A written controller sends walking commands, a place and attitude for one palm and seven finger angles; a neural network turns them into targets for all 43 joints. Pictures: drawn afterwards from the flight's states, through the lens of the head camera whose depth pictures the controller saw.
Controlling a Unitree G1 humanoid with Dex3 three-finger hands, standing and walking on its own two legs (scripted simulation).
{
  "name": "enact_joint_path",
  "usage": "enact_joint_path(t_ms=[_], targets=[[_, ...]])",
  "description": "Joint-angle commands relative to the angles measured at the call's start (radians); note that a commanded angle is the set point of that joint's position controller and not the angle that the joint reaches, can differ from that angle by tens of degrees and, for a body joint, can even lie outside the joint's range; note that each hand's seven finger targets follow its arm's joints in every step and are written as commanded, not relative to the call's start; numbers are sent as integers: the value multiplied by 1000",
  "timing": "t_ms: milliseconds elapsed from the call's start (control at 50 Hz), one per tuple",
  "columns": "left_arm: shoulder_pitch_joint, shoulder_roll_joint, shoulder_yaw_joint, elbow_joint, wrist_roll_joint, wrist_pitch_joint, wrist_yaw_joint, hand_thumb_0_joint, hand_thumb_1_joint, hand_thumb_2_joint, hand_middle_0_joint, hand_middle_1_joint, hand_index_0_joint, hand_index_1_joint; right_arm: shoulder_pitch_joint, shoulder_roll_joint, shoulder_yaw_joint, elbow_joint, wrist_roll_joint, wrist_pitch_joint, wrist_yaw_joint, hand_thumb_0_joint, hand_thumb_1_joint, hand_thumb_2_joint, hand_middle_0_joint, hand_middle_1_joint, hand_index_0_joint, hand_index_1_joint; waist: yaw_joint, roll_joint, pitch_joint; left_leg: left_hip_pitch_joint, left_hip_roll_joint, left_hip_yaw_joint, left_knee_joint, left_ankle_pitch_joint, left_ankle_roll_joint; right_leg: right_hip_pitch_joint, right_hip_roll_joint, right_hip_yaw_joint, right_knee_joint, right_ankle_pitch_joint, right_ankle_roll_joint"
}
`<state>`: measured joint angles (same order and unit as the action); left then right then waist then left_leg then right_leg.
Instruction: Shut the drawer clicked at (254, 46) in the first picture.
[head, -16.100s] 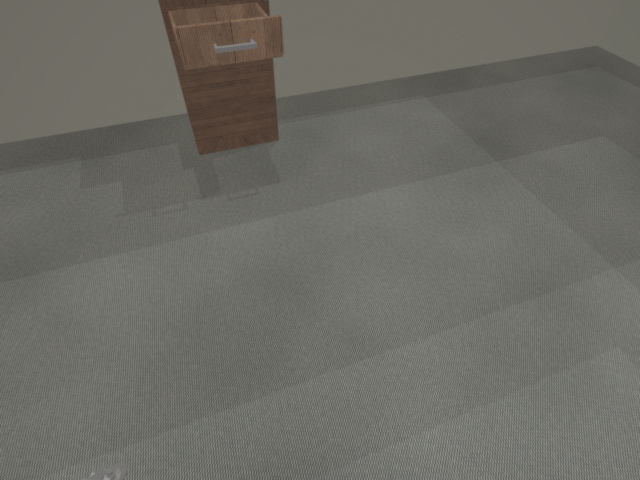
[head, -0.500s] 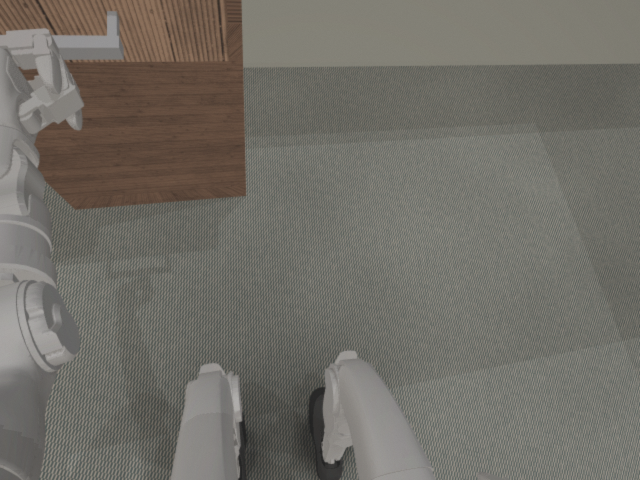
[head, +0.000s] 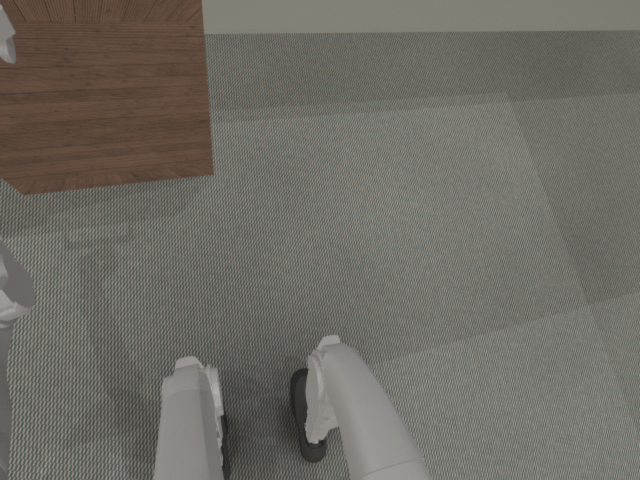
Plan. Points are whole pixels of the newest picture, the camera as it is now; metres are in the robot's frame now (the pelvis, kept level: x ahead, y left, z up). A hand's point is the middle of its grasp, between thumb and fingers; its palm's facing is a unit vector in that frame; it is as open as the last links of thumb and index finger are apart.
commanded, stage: push the drawer shut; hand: left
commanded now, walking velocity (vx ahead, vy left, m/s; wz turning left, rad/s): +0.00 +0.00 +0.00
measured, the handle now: out of the picture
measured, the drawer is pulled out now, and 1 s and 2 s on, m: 0.03 0.00 0.00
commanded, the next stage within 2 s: pull the fist back off the drawer in 0.28 s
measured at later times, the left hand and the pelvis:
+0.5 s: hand out of the picture +0.62 +0.26 +0.06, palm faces +0.11 -0.99 -0.07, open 3.3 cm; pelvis +0.00 +0.00 -0.01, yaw -1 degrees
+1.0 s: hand out of the picture +0.60 +0.25 +0.06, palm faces +0.11 -0.99 -0.03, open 3.3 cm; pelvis +0.01 +0.01 +0.01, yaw -2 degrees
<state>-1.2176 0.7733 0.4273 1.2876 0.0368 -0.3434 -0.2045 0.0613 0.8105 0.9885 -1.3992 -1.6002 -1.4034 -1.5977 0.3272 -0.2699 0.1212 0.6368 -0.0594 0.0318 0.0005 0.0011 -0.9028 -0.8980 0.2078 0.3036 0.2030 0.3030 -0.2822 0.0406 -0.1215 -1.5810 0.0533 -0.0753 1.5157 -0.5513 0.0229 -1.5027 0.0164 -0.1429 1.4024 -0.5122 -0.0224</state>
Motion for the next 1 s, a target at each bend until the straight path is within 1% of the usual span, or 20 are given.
enact_joint_path(t_ms=[0, 20, 60, 140, 200, 240, 340, 380, 420, 480, 560, 600, 640, 720, 760, 780, 860, 900, 940, 980], targets=[[-640, 243, -5, -281, -5, -69, 9, 0, 900, 900, -1400, -1600, -1400, -1600, 241, -228, -71, 0, -7, -3, -17, 0, -900, -900, 200, 300, 200, 300, -83, 369, -619, 595, 0, -81, -167, 244, 18, 169, 37, 78, -162, 122, -10], [-641, 276, 14, -280, 0, -67, 9, 0, 900, 900, -1400, -1600, -1400, -1600, 247, -229, -70, 2, -8, -1, -19, 0, -900, -900, 200, 300, 200, 300, -81, 369, -626, 595, 2, -79, -161, 255, 20, 176, 37, 77, -160, 128, -9], [-643, 265, -5, -249, 3, -49, 6, 0, 900, 900, -1400, -1600, -1400, -1600, 247, -228, -65, -1, -5, -1, -20, 0, -900, -900, 200, 300, 200, 300, -93, 357, -602, 557, 1, -74, -157, 231, 24, 175, 40, 81, -164, 117, -7], [-687, 276, -19, -273, 16, -39, 6, 0, 900, 900, -1400, -1600, -1400, -1600, 258, -232, -60, 2, -8, -1, -23, 0, -900, -900, 200, 300, 200, 300, -102, 414, -620, 602, 7, -87, -159, 250, 20, 138, 38, 70, -153, 127, -9], [-705, 276, -22, -265, 17, -26, 4, 0, 900, 900, -1400, -1600, -1400, -1600, 269, -233, -57, 4, -9, -4, -22, 0, -900, -900, 200, 300, 200, 300, -115, 420, -614, 606, 11, -92, -157, 258, 20, 124, 39, 65, -152, 134, -7], [-720, 309, -10, -266, 27, -20, 4, 0, 900, 900, -1400, -1600, -1400, -1600, 278, -235, -53, 4, -10, -2, -23, 0, -900, -900, 200, 300, 200, 300, -114, 419, -632, 602, 11, -91, -150, 273, 21, 138, 41, 66, -149, 139, -7], [-736, 276, -41, -252, 21, 5, 0, 0, 900, 900, -1400, -1600, -1400, -1600, 280, -238, -48, 14, -6, -7, -29, 0, -900, -900, 200, 300, 200, 300, -138, 413, -587, 587, 20, -97, -162, 213, 23, 101, 41, 61, -154, 119, -2], [-753, 272, -43, -280, 21, 5, 1, 0, 900, 900, -1400, -1600, -1400, -1600, 284, -237, -49, 14, -8, -14, -29, 0, -900, -900, 200, 300, 200, 300, -133, 461, -610, 620, 17, -100, -163, 231, 20, 85, 41, 59, -149, 125, -7], [-746, 290, -26, -279, 17, 10, 0, 0, 900, 900, -1400, -1600, -1400, -1600, 288, -240, -49, 13, -10, -13, -29, 0, -900, -900, 200, 300, 200, 300, -129, 436, -619, 627, 19, -110, -164, 232, 18, 96, 42, 54, -148, 127, -6], [-735, 249, -42, -268, 21, 19, 1, 0, 900, 900, -1400, -1600, -1400, -1600, 292, -231, -51, 9, -12, -13, -21, 0, -900, -900, 200, 300, 200, 300, -127, 452, -601, 633, 15, -109, -168, 238, 16, 85, 43, 52, -152, 129, -10], [-702, 274, -12, -255, 23, 29, 2, 0, 900, 900, -1400, -1600, -1400, -1600, 294, -234, -52, 2, -13, -5, -16, 0, -900, -900, 200, 300, 200, 300, -112, 413, -583, 598, 14, -110, -177, 194, 16, 109, 45, 52, -156, 110, -10], [-696, 260, -16, -271, 22, 26, 1, 0, 900, 900, -1400, -1600, -1400, -1600, 290, -234, -54, -2, -15, -5, -12, 0, -900, -900, 200, 300, 200, 300, -106, 440, -590, 627, 16, -122, -188, 194, 11, 89, 44, 47, -150, 109, -13], [-667, 274, 4, -266, 17, 30, 1, 0, 900, 900, -1400, -1600, -1400, -1600, 291, -232, -55, -8, -13, -3, -11, 0, -900, -900, 200, 300, 200, 300, -98, 393, -586, 592, 15, -109, -184, 189, 17, 128, 45, 53, -158, 107, -10], [-585, 305, 48, -306, 12, 22, -7, 0, 900, 900, -1400, -1600, -1400, -1600, 291, -229, -60, -23, -11, 5, -3, 0, -900, -900, 200, 300, 200, 300, -58, 403, -631, 622, 16, -102, -190, 248, 13, 171, 46, 54, -158, 130, -12], [-517, 297, 66, -325, 6, 20, -12, 0, 900, 900, -1400, -1600, -1400, -1600, 291, -226, -68, -30, -7, 12, 3, 0, -900, -900, 200, 300, 200, 300, -34, 379, -653, 644, 18, -101, -199, 278, 9, 196, 47, 51, -161, 142, -12], [-499, 283, 64, -336, -2, 14, -14, 0, 900, 900, -1400, -1600, -1400, -1600, 288, -221, -70, -31, -6, 12, 7, 0, -900, -900, 200, 300, 200, 300, -28, 403, -653, 663, 17, -99, -201, 300, 8, 188, 48, 54, -163, 149, -14], [-371, 254, 81, -355, -18, 14, -17, 0, 900, 900, -1400, -1600, -1400, -1600, 280, -218, -80, -41, 1, 25, 15, 0, -900, -900, 200, 300, 200, 300, -1, 333, -634, 659, 20, -85, -217, 333, 9, 247, 47, 56, -181, 169, -10], [-316, 236, 89, -373, -29, 5, -20, 0, 900, 900, -1400, -1600, -1400, -1600, 275, -214, -86, -45, 2, 28, 19, 0, -900, -900, 200, 300, 200, 300, 20, 345, -643, 688, 21, -83, -223, 375, 4, 255, 46, 55, -181, 189, -12], [-271, 202, 89, -395, -48, -4, -21, 0, 900, 900, -1400, -1600, -1400, -1600, 270, -210, -95, -47, 5, 32, 21, 0, -900, -900, 200, 300, 200, 300, 22, 292, -636, 687, 21, -74, -229, 394, 6, 288, 47, 59, -194, 209, -7], [-249, 197, 103, -423, -60, -25, -18, 0, 900, 900, -1400, -1600, -1400, -1600, 260, -205, -100, -46, 7, 30, 22, 0, -900, -900, 200, 300, 200, 300, 32, 285, -644, 687, 19, -65, -223, 428, 8, 309, 46, 68, -194, 238, -8]])
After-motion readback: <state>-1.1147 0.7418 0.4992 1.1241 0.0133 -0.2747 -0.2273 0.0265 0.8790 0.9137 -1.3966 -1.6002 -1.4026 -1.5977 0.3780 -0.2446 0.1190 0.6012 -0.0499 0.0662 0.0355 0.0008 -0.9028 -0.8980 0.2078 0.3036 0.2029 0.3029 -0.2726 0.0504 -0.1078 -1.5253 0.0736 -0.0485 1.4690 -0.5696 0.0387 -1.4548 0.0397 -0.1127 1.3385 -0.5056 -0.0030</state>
